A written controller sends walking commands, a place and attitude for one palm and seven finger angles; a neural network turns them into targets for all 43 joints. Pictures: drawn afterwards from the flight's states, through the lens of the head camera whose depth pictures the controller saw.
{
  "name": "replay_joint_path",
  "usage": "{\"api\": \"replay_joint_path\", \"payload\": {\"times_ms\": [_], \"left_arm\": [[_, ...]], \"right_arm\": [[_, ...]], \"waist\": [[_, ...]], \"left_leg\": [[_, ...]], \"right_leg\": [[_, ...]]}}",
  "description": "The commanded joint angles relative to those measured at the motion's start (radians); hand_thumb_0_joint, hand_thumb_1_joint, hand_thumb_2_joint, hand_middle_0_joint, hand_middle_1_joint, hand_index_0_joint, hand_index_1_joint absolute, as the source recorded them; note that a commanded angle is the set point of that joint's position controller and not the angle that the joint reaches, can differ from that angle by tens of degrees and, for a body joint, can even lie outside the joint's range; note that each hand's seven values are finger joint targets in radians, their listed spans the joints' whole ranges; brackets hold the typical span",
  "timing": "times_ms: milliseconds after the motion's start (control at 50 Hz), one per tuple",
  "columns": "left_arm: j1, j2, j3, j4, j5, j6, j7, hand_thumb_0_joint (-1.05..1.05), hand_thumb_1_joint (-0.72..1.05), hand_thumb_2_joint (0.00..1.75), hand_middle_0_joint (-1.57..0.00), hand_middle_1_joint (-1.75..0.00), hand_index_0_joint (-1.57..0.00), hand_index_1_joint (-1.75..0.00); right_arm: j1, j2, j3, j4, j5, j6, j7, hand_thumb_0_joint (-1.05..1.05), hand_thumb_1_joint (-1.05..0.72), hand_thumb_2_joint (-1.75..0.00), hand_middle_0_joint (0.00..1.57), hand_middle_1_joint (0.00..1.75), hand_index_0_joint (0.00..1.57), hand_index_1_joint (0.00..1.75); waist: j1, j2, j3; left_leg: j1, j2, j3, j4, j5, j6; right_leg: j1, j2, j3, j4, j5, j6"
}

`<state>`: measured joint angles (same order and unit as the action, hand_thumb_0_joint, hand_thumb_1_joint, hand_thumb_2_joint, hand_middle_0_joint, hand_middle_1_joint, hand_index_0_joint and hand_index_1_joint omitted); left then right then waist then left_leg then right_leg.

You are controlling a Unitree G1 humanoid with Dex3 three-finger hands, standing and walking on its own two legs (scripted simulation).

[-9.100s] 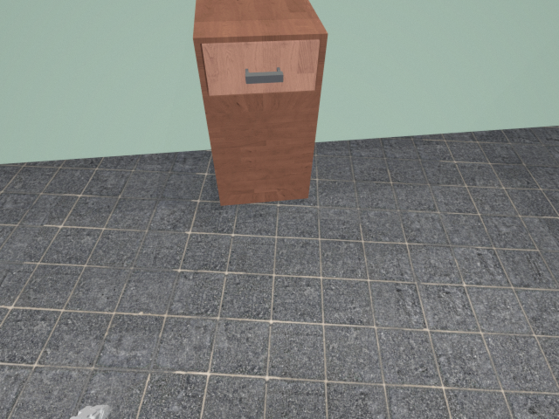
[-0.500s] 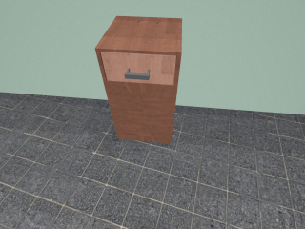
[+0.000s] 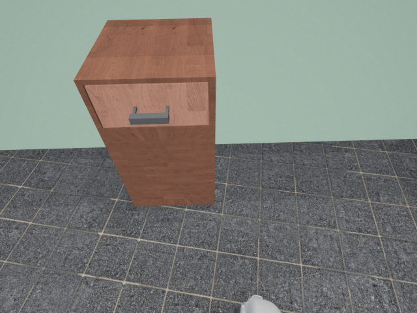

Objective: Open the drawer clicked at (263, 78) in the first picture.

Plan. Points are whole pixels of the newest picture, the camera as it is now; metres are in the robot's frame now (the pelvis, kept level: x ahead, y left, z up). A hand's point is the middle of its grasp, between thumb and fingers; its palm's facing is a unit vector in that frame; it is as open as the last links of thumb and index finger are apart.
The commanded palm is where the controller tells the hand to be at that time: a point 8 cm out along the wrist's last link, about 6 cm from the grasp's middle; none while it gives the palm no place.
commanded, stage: take the last steps up to it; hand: left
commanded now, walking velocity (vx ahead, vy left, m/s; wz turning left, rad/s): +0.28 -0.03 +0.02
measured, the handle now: (150, 113) +0.72 +0.21 -0.08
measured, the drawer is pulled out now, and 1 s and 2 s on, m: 0.00 0.00 0.00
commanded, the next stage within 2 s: come to a stop and stand still in 0.34 s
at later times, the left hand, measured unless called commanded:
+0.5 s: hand out of the picture +0.13 +0.14 -0.17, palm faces +0.13 -0.98 -0.15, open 7.3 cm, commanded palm none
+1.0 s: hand (155, 277) +0.23 +0.13 -0.16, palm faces +0.02 -0.95 -0.30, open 7.4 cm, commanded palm none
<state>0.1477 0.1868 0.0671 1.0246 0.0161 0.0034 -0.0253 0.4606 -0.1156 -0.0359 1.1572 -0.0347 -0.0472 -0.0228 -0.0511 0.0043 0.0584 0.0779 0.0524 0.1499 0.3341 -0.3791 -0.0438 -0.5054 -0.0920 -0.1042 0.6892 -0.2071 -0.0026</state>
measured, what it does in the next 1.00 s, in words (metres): walks ahead: right foot, then left foot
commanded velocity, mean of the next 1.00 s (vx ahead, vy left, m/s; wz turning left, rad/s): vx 0.00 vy -0.02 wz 0.02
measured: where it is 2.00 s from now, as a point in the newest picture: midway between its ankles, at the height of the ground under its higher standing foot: outside the picture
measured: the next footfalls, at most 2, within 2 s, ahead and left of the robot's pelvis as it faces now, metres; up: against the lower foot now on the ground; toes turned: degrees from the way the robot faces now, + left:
right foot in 0.04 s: +0.17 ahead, -0.12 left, +0.00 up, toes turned -8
left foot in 0.52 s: +0.27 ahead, +0.10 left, +0.00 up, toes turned +7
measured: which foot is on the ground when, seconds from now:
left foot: down 0.00-0.06, up 0.08-0.50, down 0.52-0.94, up 0.96-1.00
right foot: up 0.00-0.02, down 0.04-0.60, up 0.62-0.92, down 0.94-1.00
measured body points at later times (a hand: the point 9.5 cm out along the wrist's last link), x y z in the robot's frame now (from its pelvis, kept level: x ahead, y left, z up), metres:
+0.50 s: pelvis +0.17 -0.02 +0.01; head +0.17 -0.02 +0.46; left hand +0.12 +0.19 -0.15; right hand +0.27 -0.25 -0.13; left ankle +0.23 +0.09 -0.72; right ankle +0.13 -0.11 -0.73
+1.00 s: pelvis +0.16 -0.07 +0.00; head +0.18 -0.10 +0.45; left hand +0.23 +0.18 -0.13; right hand +0.21 -0.32 -0.17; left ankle +0.22 +0.08 -0.72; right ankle +0.15 -0.17 -0.73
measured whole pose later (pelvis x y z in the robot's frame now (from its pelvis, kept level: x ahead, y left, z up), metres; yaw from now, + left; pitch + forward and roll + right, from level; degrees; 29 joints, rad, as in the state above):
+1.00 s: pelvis +0.16 -0.07 +0.00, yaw -1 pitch -1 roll +2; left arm 0.21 0.19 0.04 1.01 0.02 0.02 0.03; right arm 0.19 -0.21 -0.06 1.05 -0.02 0.06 -0.02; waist -0.01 0.05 0.03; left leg -0.37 0.08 0.06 0.63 -0.34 -0.02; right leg -0.25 -0.03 -0.06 0.61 -0.35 -0.02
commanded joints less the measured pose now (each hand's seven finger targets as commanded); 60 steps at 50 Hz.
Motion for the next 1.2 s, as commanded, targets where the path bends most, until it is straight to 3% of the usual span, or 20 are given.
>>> {"api": "replay_joint_path", "payload": {"times_ms": [0, 20, 40, 80, 120, 180, 380, 460, 500, 560, 620, 680, 740, 820, 880, 920, 940, 1020, 1100, 1180], "left_arm": [[0.292, 0.116, 0.028, 0.033, 0.012, -0.057, 0.004, 0.00, 0.90, 0.90, -0.20, -0.30, -0.20, -0.30], [0.412, 0.235, 0.059, 0.062, 0.017, -0.070, 0.018, 0.00, 0.90, 0.90, -0.20, -0.30, -0.20, -0.30], [0.430, 0.287, 0.057, 0.064, -0.007, -0.064, 0.021, 0.00, 0.90, 0.90, -0.20, -0.30, -0.20, -0.30], [0.208, 0.198, 0.036, 0.003, -0.007, -0.055, 0.031, 0.00, 0.90, 0.90, -0.20, -0.30, -0.20, -0.30], [0.100, 0.107, 0.006, -0.024, 0.000, -0.064, 0.039, 0.00, 0.90, 0.90, -0.20, -0.30, -0.20, -0.30], [0.093, 0.078, -0.008, -0.008, 0.006, -0.073, 0.041, 0.00, 0.90, 0.90, -0.20, -0.30, -0.20, -0.30], [0.229, 0.104, -0.006, 0.055, 0.008, -0.078, 0.035, 0.00, 0.90, 0.90, -0.20, -0.30, -0.20, -0.30], [0.219, 0.060, -0.021, 0.070, -0.003, -0.059, 0.046, 0.00, 0.90, 0.90, -0.20, -0.30, -0.20, -0.30], [0.281, -0.006, -0.044, 0.078, -0.006, -0.047, 0.060, 0.00, 0.90, 0.90, -0.20, -0.30, -0.20, -0.30], [0.287, 0.028, -0.049, 0.095, -0.012, -0.011, 0.072, 0.00, 0.90, 0.90, -0.20, -0.30, -0.20, -0.30], [0.269, 0.052, -0.033, 0.069, -0.004, 0.016, 0.070, 0.00, 0.90, 0.90, -0.20, -0.30, -0.20, -0.30], [0.230, 0.047, -0.012, 0.031, 0.004, 0.028, 0.065, 0.00, 0.90, 0.90, -0.20, -0.30, -0.20, -0.30], [0.203, 0.028, 0.001, -0.007, 0.004, 0.035, 0.059, 0.00, 0.90, 0.90, -0.20, -0.30, -0.20, -0.30], [0.192, 0.014, -0.004, -0.028, 0.001, 0.033, 0.050, 0.00, 0.90, 0.90, -0.20, -0.30, -0.20, -0.30], [0.250, 0.053, -0.006, -0.003, 0.008, 0.018, 0.050, 0.00, 0.90, 0.90, -0.20, -0.30, -0.20, -0.30], [0.148, 0.182, -0.001, -0.041, 0.014, 0.004, 0.054, 0.00, 0.90, 0.90, -0.20, -0.30, -0.20, -0.30], [0.117, 0.196, 0.002, -0.061, 0.011, 0.004, 0.053, 0.00, 0.90, 0.90, -0.20, -0.30, -0.20, -0.30], [0.029, 0.136, -0.013, -0.055, 0.005, -0.004, 0.054, 0.00, 0.90, 0.90, -0.20, -0.30, -0.20, -0.30], [0.083, 0.113, -0.019, -0.015, -0.005, -0.011, 0.054, 0.00, 0.90, 0.90, -0.20, -0.30, -0.20, -0.30], [0.107, 0.072, -0.029, 0.017, -0.016, -0.012, 0.057, 0.00, 0.90, 0.90, -0.20, -0.30, -0.20, -0.30]], "right_arm": [[-0.018, -0.173, -0.035, -0.046, 0.014, -0.017, 0.001, 0.00, -0.90, -0.90, 0.20, 0.30, 0.20, 0.30], [0.037, -0.099, -0.022, -0.067, 0.029, -0.022, 0.011, 0.00, -0.90, -0.90, 0.20, 0.30, 0.20, 0.30], [0.002, -0.113, -0.020, -0.099, 0.036, -0.014, 0.007, 0.00, -0.90, -0.90, 0.20, 0.30, 0.20, 0.30], [-0.094, -0.116, -0.035, -0.113, 0.024, -0.002, 0.014, 0.00, -0.90, -0.90, 0.20, 0.30, 0.20, 0.30], [-0.093, -0.088, -0.026, -0.098, 0.008, 0.016, 0.019, 0.00, -0.90, -0.90, 0.20, 0.30, 0.20, 0.30], [-0.026, -0.068, -0.021, -0.078, 0.005, 0.037, 0.024, 0.00, -0.90, -0.90, 0.20, 0.30, 0.20, 0.30], [-0.266, -0.082, -0.008, -0.166, 0.016, 0.014, 0.036, 0.00, -0.90, -0.90, 0.20, 0.30, 0.20, 0.30], [-0.220, -0.084, 0.011, -0.126, 0.016, -0.001, 0.018, 0.00, -0.90, -0.90, 0.20, 0.30, 0.20, 0.30], [-0.158, -0.161, 0.006, -0.103, 0.019, -0.005, -0.001, 0.00, -0.90, -0.90, 0.20, 0.30, 0.20, 0.30], [-0.218, -0.175, 0.008, -0.100, 0.035, 0.022, -0.026, 0.00, -0.90, -0.90, 0.20, 0.30, 0.20, 0.30], [-0.217, -0.199, -0.015, -0.107, 0.032, 0.040, -0.041, 0.00, -0.90, -0.90, 0.20, 0.30, 0.20, 0.30], [-0.224, -0.217, -0.043, -0.135, 0.023, 0.057, -0.044, 0.00, -0.90, -0.90, 0.20, 0.30, 0.20, 0.30], [-0.257, -0.217, -0.051, -0.159, 0.017, 0.061, -0.035, 0.00, -0.90, -0.90, 0.20, 0.30, 0.20, 0.30], [-0.308, -0.215, -0.051, -0.177, 0.007, 0.063, -0.015, 0.00, -0.90, -0.90, 0.20, 0.30, 0.20, 0.30], [-0.309, -0.190, -0.045, -0.173, 0.016, 0.071, 0.000, 0.00, -0.90, -0.90, 0.20, 0.30, 0.20, 0.30], [-0.282, -0.093, -0.023, -0.198, 0.026, 0.081, 0.015, 0.00, -0.90, -0.90, 0.20, 0.30, 0.20, 0.30], [-0.328, -0.120, -0.025, -0.210, 0.020, 0.093, 0.015, 0.00, -0.90, -0.90, 0.20, 0.30, 0.20, 0.30], [-0.211, -0.113, -0.015, -0.136, 0.019, 0.081, 0.010, 0.00, -0.90, -0.90, 0.20, 0.30, 0.20, 0.30], [-0.181, -0.105, 0.002, -0.104, 0.021, 0.069, -0.004, 0.00, -0.90, -0.90, 0.20, 0.30, 0.20, 0.30], [-0.135, -0.123, 0.018, -0.058, 0.020, 0.048, -0.016, 0.00, -0.90, -0.90, 0.20, 0.30, 0.20, 0.30]], "waist": [[0.177, -0.014, -0.084], [0.201, -0.288, -0.227], [0.185, -0.274, -0.262], [0.124, -0.119, -0.090], [0.061, -0.076, -0.012], [0.009, -0.109, -0.027], [0.079, -0.099, 0.000], [0.046, -0.062, -0.020], [0.055, 0.092, -0.103], [0.061, 0.210, -0.072], [0.052, 0.166, -0.075], [0.039, 0.081, -0.137], [0.043, 0.082, -0.186], [0.058, 0.166, -0.155], [0.092, 0.074, -0.102], [0.051, -0.239, -0.024], [0.080, -0.248, 0.000], [0.024, -0.155, 0.002], [0.046, -0.117, -0.005], [0.060, -0.012, -0.029]], "left_leg": [[-0.303, 0.142, -0.035, 0.365, 0.525, 0.110], [-0.540, 0.006, 0.015, 0.711, 0.057, 0.066], [-0.614, -0.029, -0.098, 0.945, -0.225, 0.073], [-0.664, 0.061, -0.175, 1.026, -0.057, 0.080], [-0.597, 0.099, -0.164, 0.934, 0.060, 0.058], [-0.527, 0.088, -0.127, 0.787, 0.095, 0.035], [-0.523, 0.043, -0.079, 0.363, 0.096, 0.034], [-0.264, 0.014, -0.077, 0.096, 0.315, 0.033], [-0.065, 0.192, -0.210, 0.129, 0.870, 0.105], [-0.142, 0.248, -0.254, 0.036, 0.984, 0.171], [-0.108, 0.297, -0.277, 0.018, 1.058, 0.220], [-0.110, 0.330, -0.272, 0.042, 0.997, 0.263], [-0.137, 0.308, -0.231, 0.042, 0.836, 0.251], [-0.281, 0.265, -0.212, -0.002, 0.480, 0.209], [-0.431, 0.160, -0.171, 0.072, 0.153, 0.120], [-0.475, -0.002, -0.072, 0.278, -0.063, 0.026], [-0.438, 0.002, -0.119, 0.374, -0.106, 0.035], [-0.404, -0.003, -0.143, 0.423, 0.004, 0.042], [-0.343, 0.005, -0.139, 0.249, 0.051, 0.031], [-0.243, 0.066, -0.206, 0.055, 0.302, 0.049]], "right_leg": [[0.527, 0.028, 0.004, -0.169, 0.037, -0.052], [0.747, -0.257, 0.394, -0.273, 0.044, -0.145], [0.699, -0.383, 0.608, -0.411, 0.003, -0.219], [0.427, -0.335, 0.514, -0.496, -0.322, -0.194], [0.228, -0.250, 0.307, -0.512, -0.181, -0.150], [0.176, -0.185, 0.162, -0.527, -0.042, -0.135], [0.367, -0.204, 0.160, -0.485, 0.156, -0.182], [0.322, -0.106, 0.080, -0.308, 0.342, -0.101], [0.227, -0.017, 0.041, -0.217, 0.112, -0.017], [0.272, 0.010, 0.030, -0.149, -0.173, 0.024], [0.164, 0.018, 0.070, 0.054, -0.300, 0.021], [0.095, 0.029, 0.105, 0.260, -0.344, 0.022], [0.073, 0.038, 0.110, 0.316, -0.302, 0.031], [0.201, 0.034, 0.064, 0.094, -0.250, 0.017], [0.372, 0.045, 0.044, -0.229, -0.027, 0.016], [0.221, -0.215, 0.351, -0.469, -0.131, -0.088], [0.108, -0.237, 0.391, -0.521, -0.209, -0.133], [0.187, -0.131, 0.240, -0.423, 0.034, -0.135], [0.271, -0.116, 0.215, -0.384, 0.158, -0.131], [0.297, -0.025, 0.180, -0.362, 0.093, -0.049]]}}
